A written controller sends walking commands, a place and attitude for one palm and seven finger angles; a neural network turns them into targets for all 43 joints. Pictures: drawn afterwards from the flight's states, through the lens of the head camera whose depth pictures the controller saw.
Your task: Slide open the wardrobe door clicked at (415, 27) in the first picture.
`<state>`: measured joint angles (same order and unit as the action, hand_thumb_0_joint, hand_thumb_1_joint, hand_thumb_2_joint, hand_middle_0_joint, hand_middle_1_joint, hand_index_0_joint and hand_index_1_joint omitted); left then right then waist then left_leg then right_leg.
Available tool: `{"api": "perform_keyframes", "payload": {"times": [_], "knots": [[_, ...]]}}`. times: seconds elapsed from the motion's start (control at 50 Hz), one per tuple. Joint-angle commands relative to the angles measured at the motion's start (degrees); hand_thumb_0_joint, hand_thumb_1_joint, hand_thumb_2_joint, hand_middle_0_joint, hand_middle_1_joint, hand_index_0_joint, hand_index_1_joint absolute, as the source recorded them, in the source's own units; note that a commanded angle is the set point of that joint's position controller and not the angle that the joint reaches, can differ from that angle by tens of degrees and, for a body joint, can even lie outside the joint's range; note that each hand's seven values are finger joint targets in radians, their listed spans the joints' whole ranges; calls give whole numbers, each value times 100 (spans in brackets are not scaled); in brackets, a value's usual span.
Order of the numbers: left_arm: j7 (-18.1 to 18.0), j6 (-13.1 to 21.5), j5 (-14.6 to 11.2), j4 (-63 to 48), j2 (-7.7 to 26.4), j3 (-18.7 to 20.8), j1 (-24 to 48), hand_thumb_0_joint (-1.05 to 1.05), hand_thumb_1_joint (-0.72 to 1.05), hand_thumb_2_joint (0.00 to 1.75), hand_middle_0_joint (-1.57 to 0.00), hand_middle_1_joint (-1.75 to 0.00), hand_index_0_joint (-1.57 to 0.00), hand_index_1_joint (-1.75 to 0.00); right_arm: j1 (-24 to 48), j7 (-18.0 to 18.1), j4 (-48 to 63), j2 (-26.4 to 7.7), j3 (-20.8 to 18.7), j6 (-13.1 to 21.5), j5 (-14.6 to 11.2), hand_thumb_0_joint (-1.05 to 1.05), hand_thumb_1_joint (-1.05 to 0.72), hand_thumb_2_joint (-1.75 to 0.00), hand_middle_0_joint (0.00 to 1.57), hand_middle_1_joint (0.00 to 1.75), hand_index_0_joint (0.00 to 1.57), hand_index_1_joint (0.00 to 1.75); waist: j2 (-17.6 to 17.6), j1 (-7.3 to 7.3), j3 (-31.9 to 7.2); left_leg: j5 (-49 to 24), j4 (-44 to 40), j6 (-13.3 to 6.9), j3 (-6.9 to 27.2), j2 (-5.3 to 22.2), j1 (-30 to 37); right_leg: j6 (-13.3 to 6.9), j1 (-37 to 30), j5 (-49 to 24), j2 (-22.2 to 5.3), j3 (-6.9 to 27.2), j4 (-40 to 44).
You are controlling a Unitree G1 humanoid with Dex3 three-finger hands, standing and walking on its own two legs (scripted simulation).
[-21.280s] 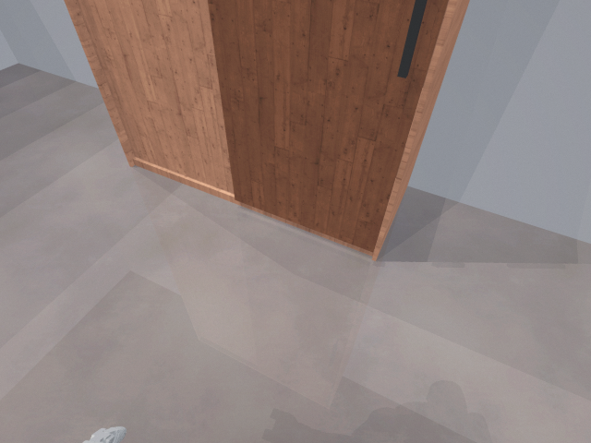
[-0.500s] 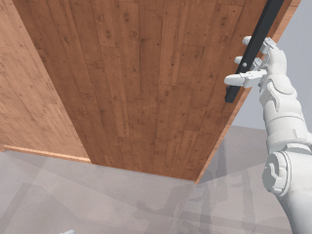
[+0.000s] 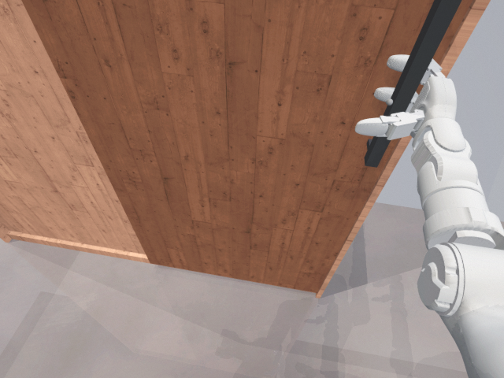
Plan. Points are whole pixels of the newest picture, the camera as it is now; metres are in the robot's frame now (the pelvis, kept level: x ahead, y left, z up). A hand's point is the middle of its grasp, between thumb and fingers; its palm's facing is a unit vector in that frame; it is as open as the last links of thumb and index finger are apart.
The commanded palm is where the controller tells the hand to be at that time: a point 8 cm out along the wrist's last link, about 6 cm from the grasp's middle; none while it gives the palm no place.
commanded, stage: slide the fingers in behind the handle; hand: right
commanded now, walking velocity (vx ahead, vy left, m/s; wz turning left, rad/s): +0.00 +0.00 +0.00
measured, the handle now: (399, 89) +0.54 -0.15 +0.21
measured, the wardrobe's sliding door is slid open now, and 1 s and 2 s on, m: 0.00 0.00 0.00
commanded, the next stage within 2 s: grip the handle and tug to test in 0.04 s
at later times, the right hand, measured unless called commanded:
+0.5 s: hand (392, 104) +0.48 -0.12 +0.22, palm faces +0.03 +1.00 +0.02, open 10.9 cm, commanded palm +0.46 -0.17 +0.21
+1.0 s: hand (390, 102) +0.49 -0.12 +0.21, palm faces +0.03 +1.00 +0.01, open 5.5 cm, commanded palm +0.47 -0.17 +0.21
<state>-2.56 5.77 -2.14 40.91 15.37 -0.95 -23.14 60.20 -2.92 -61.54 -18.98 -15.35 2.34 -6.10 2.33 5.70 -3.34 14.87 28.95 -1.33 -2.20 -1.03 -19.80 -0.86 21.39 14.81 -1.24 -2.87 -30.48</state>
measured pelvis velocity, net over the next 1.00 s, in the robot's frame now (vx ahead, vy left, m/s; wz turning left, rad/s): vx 0.00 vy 0.00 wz -0.01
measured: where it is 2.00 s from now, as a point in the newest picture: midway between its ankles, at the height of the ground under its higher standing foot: outside the picture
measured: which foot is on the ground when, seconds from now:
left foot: down 0.00-1.00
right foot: down 0.00-1.00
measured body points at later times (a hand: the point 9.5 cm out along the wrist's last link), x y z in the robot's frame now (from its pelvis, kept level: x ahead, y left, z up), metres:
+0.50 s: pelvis +0.00 +0.00 +0.00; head +0.02 +0.01 +0.45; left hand +0.07 +0.26 -0.12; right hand +0.47 -0.18 +0.22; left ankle +0.00 +0.11 -0.73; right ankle +0.00 -0.11 -0.73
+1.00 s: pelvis +0.00 +0.00 +0.00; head +0.02 +0.01 +0.45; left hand +0.04 +0.26 -0.12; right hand +0.48 -0.18 +0.22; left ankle +0.00 +0.11 -0.73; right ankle +0.00 -0.11 -0.73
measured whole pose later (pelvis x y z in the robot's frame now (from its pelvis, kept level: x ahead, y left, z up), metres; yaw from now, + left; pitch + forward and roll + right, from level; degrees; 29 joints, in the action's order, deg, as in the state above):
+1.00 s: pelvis +0.00 +0.00 +0.00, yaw -1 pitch +6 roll +1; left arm -3.0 5.4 -2.3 41.8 15.5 -1.0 -23.0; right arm 61.3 -2.7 -62.7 -18.9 -14.4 1.8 -6.7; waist 2.4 5.4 -3.1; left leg 15.0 28.8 -1.4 -2.8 -0.9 -19.5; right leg -0.7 21.3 14.7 -1.1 -2.2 -30.4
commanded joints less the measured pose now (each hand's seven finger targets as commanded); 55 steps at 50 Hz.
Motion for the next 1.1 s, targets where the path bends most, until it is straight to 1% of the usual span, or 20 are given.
{"api": "perform_keyframes", "payload": {"times": [0.0, 0.06, 0.12, 0.16, 0.2, 0.24, 0.3, 0.38, 0.42, 0.46, 0.54, 0.6, 0.66, 0.72, 0.74, 0.76, 0.82, 0.9, 0.96, 1.08], "knots": [[-73, 190, -14, -538, 832, 260, -174, 0, 90, 90, -20, -30, -20, -30, 3154, -18, 1339, -1045, -5, 321, -84, 0, 50, -30, 30, 120, 30, 120, -380, 50, -1871, -1739, -324, 9, 90, -14, 446, -173, -1200, -1450, 50, 303, 195], [-81, 198, -21, -540, 826, 262, -127, 0, 90, 90, -20, -30, -20, -30, 3349, -5, 1457, -1149, -92, 269, -69, 0, 50, -30, 30, 120, 30, 120, -286, 39, -1889, -1714, -322, 14, 115, -11, 411, -173, -1212, -1369, 61, 305, 208], [-68, 181, 0, -587, 815, 261, -105, 0, 90, 90, -20, -30, -20, -30, 3079, 53, 1674, -1383, -314, 311, -30, 0, 50, -30, 30, 120, 30, 120, -212, -108, -2200, -2046, -238, -11, 122, -6, 663, -169, -1308, -1752, 70, 294, 175], [-63, 162, -7, -617, 784, 249, -51, 0, 90, 90, -20, -30, -20, -30, 3106, 38, 1830, -1225, -154, 314, -6, 0, 41, -34, 31, 121, 31, 121, -1, -92, -2200, -2073, -231, -20, 112, -5, 624, -142, -1398, -1806, 62, 281, 177], [-44, 152, -10, -606, 781, 257, -75, 0, 90, 90, -20, -30, -20, -30, 2948, -1, 1671, -893, 131, 254, -1, 0, 31, -38, 32, 123, 32, 123, -227, -8, -1940, -1998, -275, -16, 70, -14, 507, -156, -1365, -1805, 41, 301, 158], [-64, 121, -36, -595, 824, 254, -46, 0, 90, 90, -20, -30, -20, -30, 2881, -23, 1506, -1075, -34, 135, -43, 0, 22, -42, 33, 124, 33, 124, -360, -19, -1726, -1875, -321, -2, 83, -17, 473, -164, -1201, -1563, 43, 292, 218], [-97, 108, -44, -631, 819, 259, -6, 0, 90, 90, -20, -30, -20, -30, 3060, -53, 1601, -957, 57, 81, -124, 0, 8, -48, 35, 126, 35, 126, -392, 0, -1786, -1712, -372, -4, 90, 5, 518, -176, -1227, -1401, 59, 300, 245], [-84, 159, -27, -612, 754, 229, 59, 0, 90, 90, -20, -30, -20, -30, 3220, 3, 1928, -870, 100, 190, -126, 0, -11, -56, 36, 129, 36, 129, -76, -28, -1994, -1866, -307, -27, 95, -8, 463, -146, -1500, -1682, 59, 343, 204], [-76, 157, -23, -609, 756, 226, 75, 0, 90, 90, -20, -30, -20, -30, 2992, 23, 1761, -810, 108, 193, -136, 0, -20, -60, 38, 130, 38, 130, -321, -33, -1893, -1883, -311, -8, 92, -13, 485, -164, -1388, -1659, 52, 332, 194], [-80, 130, -23, -572, 784, 225, 45, 0, 90, 90, -20, -30, -20, -30, 3093, 39, 1637, -1033, -22, 169, -86, 0, -29, -64, 38, 131, 38, 131, -408, -32, -1812, -1802, -318, -4, 101, -3, 541, -163, -1222, -1465, 71, 329, 242], [-86, 146, -29, -593, 772, 228, 79, 0, 90, 90, -20, -30, -20, -30, 3277, 28, 1737, -957, 75, 174, -52, 0, -48, -72, 41, 134, 41, 134, -76, -6, -1933, -1794, -333, -10, 128, 14, 445, -166, -1399, -1499, 83, 311, 200], [-105, 122, -17, -576, 810, 219, 35, 0, 90, 90, -20, -30, -20, -30, 3063, 8, 1456, -1109, -63, 180, -88, 0, -62, -78, 42, 136, 42, 136, -494, -7, -1812, -1727, -372, 0, 119, 10, 587, -190, -1175, -1356, 87, 319, 232], [-133, 134, -34, -538, 826, 213, 12, 0, 90, 90, -20, -30, -20, -30, 3238, -49, 1148, -1192, -103, 167, -102, 0, -76, -84, 44, 138, 44, 138, -536, 56, -1564, -1542, -419, 29, 154, 31, 466, -192, -958, -1036, 99, 293, 269], [-115, 157, -15, -557, 809, 215, -39, 0, 90, 90, -20, -30, -20, -30, 3439, -44, 1287, -1105, 56, 274, -9, 0, -90, -90, 45, 140, 45, 140, -240, 83, -1770, -1553, -347, 9, 146, 37, 401, -183, -1096, -1173, 102, 333, 243], [-116, 170, -23, -542, 799, 220, -37, 0, 90, 90, -20, -30, -20, -30, 3430, -32, 1263, -1149, -1, 297, -4, 0, -90, -90, 45, 140, 45, 140, -42, 48, -1822, -1536, -345, -5, 160, 34, 344, -170, -1174, -1194, 101, 321, 199], [-111, 185, -1, -523, 800, 218, -84, 0, 90, 90, -20, -30, -20, -30, 3554, -24, 1330, -1137, 31, 349, 8, 0, -90, -90, 45, 140, 45, 140, -41, 96, -1932, -1555, -332, -2, 147, 27, 333, -159, -1254, -1254, 96, 354, 194], [-87, 199, -4, -548, 802, 242, -89, 0, 90, 90, -20, -30, -20, -30, 3237, -43, 1431, -1107, -56, 439, -88, 0, -90, -90, 45, 140, 45, 140, -124, -18, -2222, -1805, -265, -22, 128, -5, 508, -152, -1382, -1556, 80, 359, 160], [-108, 176, -14, -471, 844, 248, -170, 0, 90, 90, -20, -30, -20, -30, 3363, -51, 1111, -1028, 54, 317, -104, 0, -90, -90, 45, 140, 45, 140, -532, 122, -1755, -1601, -370, 30, 108, -2, 451, -182, -1027, -1198, 82, 322, 215], [-97, 197, -24, -464, 824, 250, -147, 0, 90, 90, -20, -30, -20, -30, 3525, -24, 1209, -943, 129, 306, -57, 0, -90, -90, 45, 140, 45, 140, -165, 112, -1757, -1491, -356, 4, 110, -4, 261, -160, -1175, -1189, 80, 352, 223], [-83, 217, -14, -445, 814, 242, -171, 0, 90, 90, -20, -30, -20, -30, 3426, 7, 1174, -951, 107, 328, -50, 0, -90, -90, 45, 140, 45, 140, -218, 113, -1837, -1545, -344, 7, 122, -5, 286, -169, -1184, -1242, 84, 351, 191]]}}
